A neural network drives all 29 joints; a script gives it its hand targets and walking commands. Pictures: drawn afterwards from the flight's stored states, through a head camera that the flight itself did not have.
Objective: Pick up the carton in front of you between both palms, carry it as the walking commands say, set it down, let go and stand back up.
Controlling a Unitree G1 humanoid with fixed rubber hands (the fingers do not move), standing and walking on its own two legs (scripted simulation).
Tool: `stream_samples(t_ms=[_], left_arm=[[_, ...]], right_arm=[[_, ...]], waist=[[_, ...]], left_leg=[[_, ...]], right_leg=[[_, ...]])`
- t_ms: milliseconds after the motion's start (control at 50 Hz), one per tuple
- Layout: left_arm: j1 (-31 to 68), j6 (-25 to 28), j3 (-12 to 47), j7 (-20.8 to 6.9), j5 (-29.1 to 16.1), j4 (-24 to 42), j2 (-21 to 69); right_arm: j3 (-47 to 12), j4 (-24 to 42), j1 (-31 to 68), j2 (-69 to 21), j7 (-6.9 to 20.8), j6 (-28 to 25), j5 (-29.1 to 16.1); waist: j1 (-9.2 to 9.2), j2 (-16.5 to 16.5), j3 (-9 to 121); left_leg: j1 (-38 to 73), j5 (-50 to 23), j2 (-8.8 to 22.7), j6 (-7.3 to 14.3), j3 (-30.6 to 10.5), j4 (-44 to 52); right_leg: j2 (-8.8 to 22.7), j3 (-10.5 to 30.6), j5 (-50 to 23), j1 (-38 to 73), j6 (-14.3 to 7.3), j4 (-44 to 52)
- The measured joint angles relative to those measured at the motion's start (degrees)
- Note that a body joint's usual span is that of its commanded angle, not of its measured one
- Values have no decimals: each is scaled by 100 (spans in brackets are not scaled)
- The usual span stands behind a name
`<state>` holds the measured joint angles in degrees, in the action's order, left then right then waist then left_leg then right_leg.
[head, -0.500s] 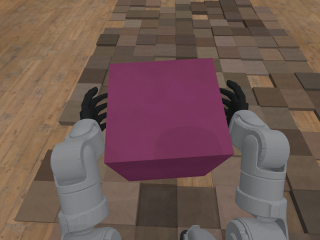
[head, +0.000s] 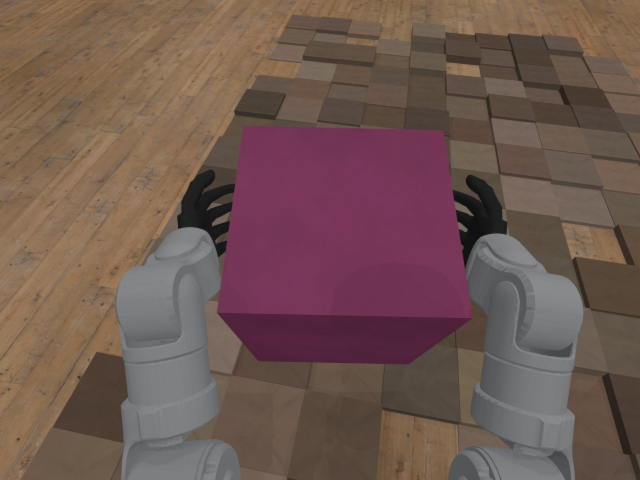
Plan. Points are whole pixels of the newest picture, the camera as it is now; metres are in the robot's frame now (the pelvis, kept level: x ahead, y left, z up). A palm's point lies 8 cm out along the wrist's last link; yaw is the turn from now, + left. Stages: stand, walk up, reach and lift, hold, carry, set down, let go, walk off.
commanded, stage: carry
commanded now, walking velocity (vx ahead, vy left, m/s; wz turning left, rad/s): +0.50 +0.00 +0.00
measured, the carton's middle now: (337, 262) +0.37 +0.01 +0.08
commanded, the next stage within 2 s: none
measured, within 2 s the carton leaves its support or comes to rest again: neither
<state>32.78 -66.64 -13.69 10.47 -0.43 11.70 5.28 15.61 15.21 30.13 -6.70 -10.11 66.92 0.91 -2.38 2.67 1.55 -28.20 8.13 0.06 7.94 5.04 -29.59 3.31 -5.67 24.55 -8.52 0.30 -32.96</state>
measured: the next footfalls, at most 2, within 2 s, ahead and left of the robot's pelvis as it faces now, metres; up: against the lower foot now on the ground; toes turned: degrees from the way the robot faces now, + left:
right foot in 0.32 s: +0.36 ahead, -0.13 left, +0.00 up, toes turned -8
left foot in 0.84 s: +0.71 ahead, +0.04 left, -0.01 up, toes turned +5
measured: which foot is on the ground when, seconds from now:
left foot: down 0.00-0.34, up 0.36-0.82, down 0.84-1.00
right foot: down 0.00-0.02, up 0.04-0.30, down 0.32-0.82, up 0.84-1.00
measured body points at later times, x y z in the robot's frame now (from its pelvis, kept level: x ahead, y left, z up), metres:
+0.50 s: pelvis +0.30 -0.05 +0.02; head +0.34 -0.07 +0.47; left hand +0.63 +0.10 +0.09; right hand +0.64 -0.20 +0.08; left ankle +0.24 +0.08 -0.63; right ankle +0.32 -0.12 -0.72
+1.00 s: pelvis +0.63 +0.00 -0.01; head +0.66 +0.01 +0.44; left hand +0.99 +0.12 +0.11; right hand +0.96 -0.18 +0.11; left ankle +0.66 +0.03 -0.74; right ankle +0.56 -0.13 -0.65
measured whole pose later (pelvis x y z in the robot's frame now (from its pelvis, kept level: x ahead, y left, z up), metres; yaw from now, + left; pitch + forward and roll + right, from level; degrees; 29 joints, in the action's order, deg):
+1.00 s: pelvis +0.63 +0.00 -0.01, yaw -2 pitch +4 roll -1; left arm 29.4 -67.0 -14.1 11.2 -1.0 10.7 5.6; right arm 13.8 11.7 27.5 -5.9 -11.7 66.4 -1.5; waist 2.9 0.9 1.6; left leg -21.9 19.4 -3.0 14.2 8.9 -30.4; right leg 1.8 -0.9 21.4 -30.9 -0.9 -70.2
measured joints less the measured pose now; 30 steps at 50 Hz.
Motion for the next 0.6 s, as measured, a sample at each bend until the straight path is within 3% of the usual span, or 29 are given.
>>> stream_samples(t_ms=[20, 40, 60, 80, 120, 160, 260, 300, 320, 360, 380, 420, 460, 500, 600], left_arm=[[-26, -63, -42, 0, -17, 2, -76], [-52, -109, -70, -1, -43, -16, -136], [-52, -140, -88, -1, -63, -69, -165], [-50, -164, -115, -2, -64, -133, -151], [-89, -179, -187, -9, -11, -255, -41], [-178, -137, -231, -24, 67, -336, 75], [-456, 114, -225, -136, 250, -376, 209], [-543, 204, -201, -183, 292, -394, 211], [-551, 242, -186, -199, 315, -438, 214], [-558, 427, -125, -209, 408, -643, 296], [-590, 495, -87, -209, 467, -740, 333], [-759, 544, -61, -209, 536, -812, 390], [-956, 576, -103, -210, 523, -746, 428], [-1091, 646, -146, -213, 450, -627, 429], [-1192, 864, -78, -224, 236, -382, 316]], right_arm=[[-45, -161, 88, -31, -3, -3, 38], [-71, -286, 145, -64, -10, 2, 78], [-74, -347, 132, -100, -16, 2, 112], [-71, -371, 67, -130, -19, -1, 138], [-35, -400, -107, -185, -6, -11, 153], [27, -447, -244, -233, 9, -49, 146], [39, -647, -400, -252, 43, -281, 110], [1, -734, -421, -235, 58, -361, 113], [-11, -766, -430, -211, 67, -383, 120], [-42, -899, -424, -24, 111, -435, 81], [-66, -990, -439, 68, 141, -450, 33], [-104, -1139, -505, 119, 146, -448, -5], [-111, -1185, -573, 34, 148, -470, 32], [-132, -1133, -634, -69, 152, -552, 82], [-276, -821, -733, -149, 168, -759, 159]], waist=[[73, 31, -8], [158, -33, -10], [221, -72, -31], [266, -81, -45], [323, -66, -32], [373, -55, -5], [447, -48, 82], [435, -59, 125], [420, -55, 155], [334, -236, 164], [305, -282, 132], [280, -330, 74], [259, -364, 12], [220, -355, -57], [107, -323, -85]], left_leg=[[122, 267, -56, 384, 61, -27], [222, 510, -58, 797, 47, -46], [321, 651, -39, 985, 22, -50], [429, 701, -11, 983, 6, -16], [707, 784, 37, 845, -38, 189], [1016, 866, 79, 763, -73, 446], [1770, 1270, 153, 727, -84, 771], [2009, 1612, 201, 659, -83, 589], [2051, 1853, 235, 482, -90, 290], [1700, 2149, 363, 63, -226, -1025], [1370, 2040, 283, -82, -371, -1887], [707, 1651, 152, -257, -438, -3230], [155, 1280, 170, -410, -325, -3778], [-245, 1097, 227, -553, -216, -3662], [-788, 687, 304, -740, -90, -2307]], right_leg=[[87, 75, -318, -272, 43, -733], [37, 189, -192, -610, 65, -1552], [-47, 292, 27, -941, 51, -2268], [-117, 354, 171, -1256, 31, -2802], [-163, 370, 106, -1811, 25, -3214], [-118, 332, -157, -2231, 90, -2946], [-1, 210, -1300, -2558, 259, -770], [-42, -52, -1821, -2370, 241, 60], [-73, -200, -1920, -2199, 197, 341], [-159, -357, -1811, -2130, -253, 3], [-161, -378, -1568, -2076, -387, -145], [-167, -386, -1303, -1803, -471, -37], [-198, -378, -1288, -1454, -452, 310], [-219, -348, -1281, -1101, -460, 676], [-256, -280, -1156, -291, -429, 1394]])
